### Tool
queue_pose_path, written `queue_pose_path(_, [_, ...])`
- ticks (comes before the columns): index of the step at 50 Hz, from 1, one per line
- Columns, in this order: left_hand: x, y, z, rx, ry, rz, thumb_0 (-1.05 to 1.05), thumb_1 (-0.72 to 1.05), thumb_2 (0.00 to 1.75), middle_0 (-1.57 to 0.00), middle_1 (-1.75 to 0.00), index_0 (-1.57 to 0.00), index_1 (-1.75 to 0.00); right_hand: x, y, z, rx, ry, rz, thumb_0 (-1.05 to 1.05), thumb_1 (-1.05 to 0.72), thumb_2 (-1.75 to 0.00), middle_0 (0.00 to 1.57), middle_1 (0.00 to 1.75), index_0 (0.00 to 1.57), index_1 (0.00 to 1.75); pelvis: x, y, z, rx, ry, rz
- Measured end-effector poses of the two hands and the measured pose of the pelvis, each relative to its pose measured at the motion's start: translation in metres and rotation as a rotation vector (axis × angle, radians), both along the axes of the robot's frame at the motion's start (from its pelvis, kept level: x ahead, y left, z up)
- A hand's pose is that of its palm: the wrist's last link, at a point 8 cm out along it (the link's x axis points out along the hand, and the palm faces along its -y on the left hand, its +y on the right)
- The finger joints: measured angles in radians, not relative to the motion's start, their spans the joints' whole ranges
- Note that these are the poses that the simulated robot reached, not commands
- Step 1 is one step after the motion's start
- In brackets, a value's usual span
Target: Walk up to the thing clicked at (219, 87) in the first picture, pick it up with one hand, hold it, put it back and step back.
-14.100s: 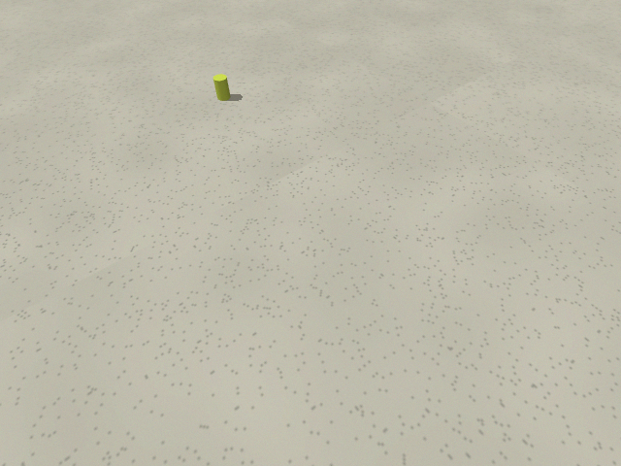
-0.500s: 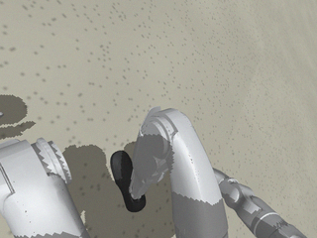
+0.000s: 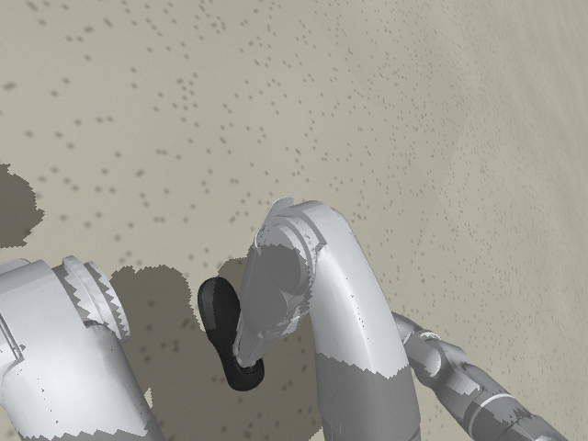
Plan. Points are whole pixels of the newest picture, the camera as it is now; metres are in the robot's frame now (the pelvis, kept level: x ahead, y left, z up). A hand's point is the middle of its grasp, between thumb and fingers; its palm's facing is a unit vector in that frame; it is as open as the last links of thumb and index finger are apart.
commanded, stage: settle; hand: left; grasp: from the side
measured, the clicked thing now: out of the picture +0.44 +0.27 -0.22
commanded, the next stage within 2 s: lift in 1.94 s
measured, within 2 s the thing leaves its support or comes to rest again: leaves its support in 0.34 s
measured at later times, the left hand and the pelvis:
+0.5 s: hand out of the picture +0.41 +0.29 -0.14, palm faces +0.30 -0.95 -0.03, open 6.9 cm; pelvis +0.00 +0.00 +0.01, yaw +2 degrees
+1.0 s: hand out of the picture +0.40 +0.30 -0.03, palm faces +0.26 -0.96 -0.09, open 6.6 cm; pelvis +0.02 -0.01 +0.04, yaw +8 degrees
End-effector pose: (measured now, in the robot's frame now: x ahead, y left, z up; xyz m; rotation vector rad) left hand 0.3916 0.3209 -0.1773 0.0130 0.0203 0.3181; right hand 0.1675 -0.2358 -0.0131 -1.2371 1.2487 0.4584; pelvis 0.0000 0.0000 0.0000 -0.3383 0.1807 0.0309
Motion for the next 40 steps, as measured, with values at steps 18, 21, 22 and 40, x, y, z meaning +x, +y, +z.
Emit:
queue_pose_path(18, [-0.007,0.003,0.009,0.001,-0.002,-0.005,0.00,-0.35,0.95,-0.65,-0.98,-1.07,-1.35,0.006,-0.002,-0.004,0.034,-0.007,-0.055,0.00,-0.92,-0.91,0.21,0.30,0.21,0.30,0.004,-0.001,0.004,0.013,0.033,0.010])
queue_pose_path(21, [-0.011,0.007,0.020,0.010,-0.014,-0.010,0.00,-0.35,0.96,-0.65,-0.98,-1.16,-1.40,0.009,-0.001,-0.005,0.053,-0.019,-0.071,0.00,-0.92,-0.91,0.21,0.30,0.21,0.30,0.004,-0.003,0.006,0.021,0.046,0.018])
queue_pose_path(22, [-0.012,0.008,0.025,0.014,-0.018,-0.013,0.00,-0.35,0.96,-0.65,-0.98,-1.19,-1.41,0.011,-0.001,-0.006,0.060,-0.026,-0.076,0.00,-0.92,-0.91,0.21,0.30,0.21,0.30,0.004,-0.003,0.007,0.024,0.052,0.020])
queue_pose_path(40, [-0.032,0.027,0.126,0.059,-0.019,-0.027,0.00,-0.37,0.98,-0.67,-0.95,-1.35,-1.46,0.038,0.004,-0.017,0.274,-0.167,-0.257,0.00,-0.90,-0.90,0.21,0.30,0.21,0.30,0.008,-0.008,0.027,0.085,0.190,0.069])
